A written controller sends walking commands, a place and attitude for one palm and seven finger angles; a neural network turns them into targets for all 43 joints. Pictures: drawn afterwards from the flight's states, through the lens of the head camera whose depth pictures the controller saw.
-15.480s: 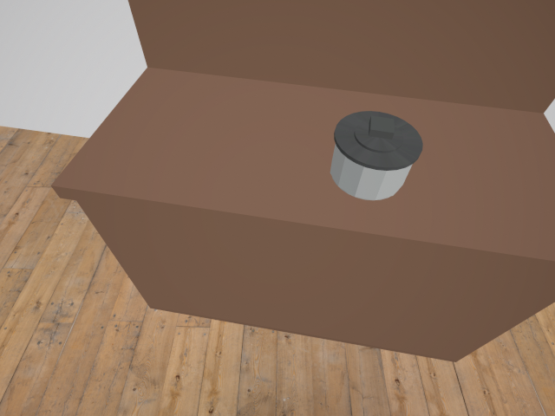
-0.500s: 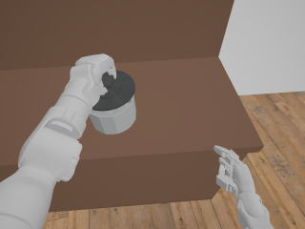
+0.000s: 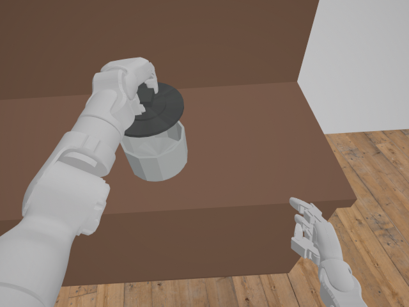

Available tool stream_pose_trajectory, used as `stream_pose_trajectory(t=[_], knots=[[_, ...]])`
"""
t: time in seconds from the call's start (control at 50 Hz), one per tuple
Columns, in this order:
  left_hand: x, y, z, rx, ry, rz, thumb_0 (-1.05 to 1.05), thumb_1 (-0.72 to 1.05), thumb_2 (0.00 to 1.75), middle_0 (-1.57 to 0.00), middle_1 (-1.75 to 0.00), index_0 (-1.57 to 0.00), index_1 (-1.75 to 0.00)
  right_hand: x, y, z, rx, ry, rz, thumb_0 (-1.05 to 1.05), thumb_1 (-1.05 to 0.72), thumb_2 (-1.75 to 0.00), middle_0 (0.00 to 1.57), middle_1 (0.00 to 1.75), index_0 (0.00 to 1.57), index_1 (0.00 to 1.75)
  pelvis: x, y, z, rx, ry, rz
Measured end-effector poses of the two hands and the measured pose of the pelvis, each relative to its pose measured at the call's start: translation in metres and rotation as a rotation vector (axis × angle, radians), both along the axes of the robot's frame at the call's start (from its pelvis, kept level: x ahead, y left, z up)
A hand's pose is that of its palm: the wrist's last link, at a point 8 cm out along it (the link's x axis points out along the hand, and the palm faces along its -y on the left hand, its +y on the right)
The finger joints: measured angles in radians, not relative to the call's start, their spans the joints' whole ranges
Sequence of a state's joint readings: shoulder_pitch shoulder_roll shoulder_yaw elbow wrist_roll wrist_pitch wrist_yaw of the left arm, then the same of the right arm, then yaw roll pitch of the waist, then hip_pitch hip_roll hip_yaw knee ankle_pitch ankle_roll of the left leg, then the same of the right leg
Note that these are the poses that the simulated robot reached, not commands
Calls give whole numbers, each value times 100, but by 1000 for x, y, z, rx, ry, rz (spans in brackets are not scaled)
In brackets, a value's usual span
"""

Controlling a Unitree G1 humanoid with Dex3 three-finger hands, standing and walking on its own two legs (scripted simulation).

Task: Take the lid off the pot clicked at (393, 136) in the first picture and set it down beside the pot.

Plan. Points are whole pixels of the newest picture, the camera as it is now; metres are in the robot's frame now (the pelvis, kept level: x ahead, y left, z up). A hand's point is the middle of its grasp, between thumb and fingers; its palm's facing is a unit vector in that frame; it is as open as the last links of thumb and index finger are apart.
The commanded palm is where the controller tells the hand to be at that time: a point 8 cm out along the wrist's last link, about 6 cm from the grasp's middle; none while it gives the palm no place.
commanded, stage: lift the lid straight up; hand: left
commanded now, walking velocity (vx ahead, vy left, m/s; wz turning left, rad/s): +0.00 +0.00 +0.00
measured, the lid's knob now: (142, 97) +0.51 +0.11 +0.16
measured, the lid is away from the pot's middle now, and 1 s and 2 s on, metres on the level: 0.00 0.02 0.12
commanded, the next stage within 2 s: move the lid sideways beside the pot in 0.88 s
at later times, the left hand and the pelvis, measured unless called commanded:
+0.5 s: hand (132, 82) +0.48 +0.12 +0.21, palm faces -0.27 -0.08 -0.96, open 8.3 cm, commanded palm +0.49 +0.13 +0.29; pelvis +0.00 +0.00 +0.00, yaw +0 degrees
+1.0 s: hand (135, 73) +0.48 +0.11 +0.23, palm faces -0.27 -0.08 -0.96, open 8.3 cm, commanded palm +0.49 +0.12 +0.30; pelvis +0.00 +0.00 +0.00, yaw +0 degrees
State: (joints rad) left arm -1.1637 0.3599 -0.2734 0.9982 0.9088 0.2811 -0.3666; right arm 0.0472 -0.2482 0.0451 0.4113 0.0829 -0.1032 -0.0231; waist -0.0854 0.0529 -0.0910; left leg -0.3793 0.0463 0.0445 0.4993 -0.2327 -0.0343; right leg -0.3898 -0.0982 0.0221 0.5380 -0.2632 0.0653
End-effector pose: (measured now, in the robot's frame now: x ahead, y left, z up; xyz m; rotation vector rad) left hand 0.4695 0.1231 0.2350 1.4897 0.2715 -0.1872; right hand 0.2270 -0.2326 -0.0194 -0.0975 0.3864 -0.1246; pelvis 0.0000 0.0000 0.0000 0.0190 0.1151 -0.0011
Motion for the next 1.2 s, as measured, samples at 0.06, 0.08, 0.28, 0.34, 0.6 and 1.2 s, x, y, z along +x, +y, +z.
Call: stream_pose_trajectory(t=[0.06, 0.08, 0.28, 0.34, 0.6, 1.2], knots=[[-1, 3, 3, -8, 10, 15, -3, 26, 89, -99, -112, -49, -88, 0, 0, 0, -3, 2, 3, 1, -91, -90, 20, 30, 34, 37, -1, 0, 0, 0, -3, 1], [-1, 4, 3, -13, 16, 19, -3, 26, 89, -99, -112, -49, -88, 0, 0, 1, -5, 3, 4, 1, -91, -90, 20, 30, 34, 37, -1, -1, 0, 1, -4, 1], [0, 5, 18, 1, 0, -16, -3, 26, 89, -99, -112, -49, -88, -1, 2, 0, -16, -5, 2, 1, -90, -90, 20, 30, 33, 37, 0, 1, 1, -1, -7, 6], [2, 3, 23, -9, -7, -10, -3, 26, 89, -100, -112, -49, -88, -1, 2, 0, -21, -3, 6, 1, -90, -90, 20, 30, 32, 37, 1, 1, 2, 0, -7, 5], [10, -2, 45, 2, -22, 14, -3, 26, 89, -100, -112, -49, -88, -1, 0, 0, -15, -1, 3, 1, -90, -90, 20, 30, 33, 37, 3, 2, 2, 1, 0, 1], [11, 5, 53, 9, -35, 35, -3, 26, 89, -100, -112, -49, -88, -1, -2, 0, -7, 9, 4, 1, -90, -90, 20, 30, 35, 38, 1, -2, 3, 2, 0, -6]])
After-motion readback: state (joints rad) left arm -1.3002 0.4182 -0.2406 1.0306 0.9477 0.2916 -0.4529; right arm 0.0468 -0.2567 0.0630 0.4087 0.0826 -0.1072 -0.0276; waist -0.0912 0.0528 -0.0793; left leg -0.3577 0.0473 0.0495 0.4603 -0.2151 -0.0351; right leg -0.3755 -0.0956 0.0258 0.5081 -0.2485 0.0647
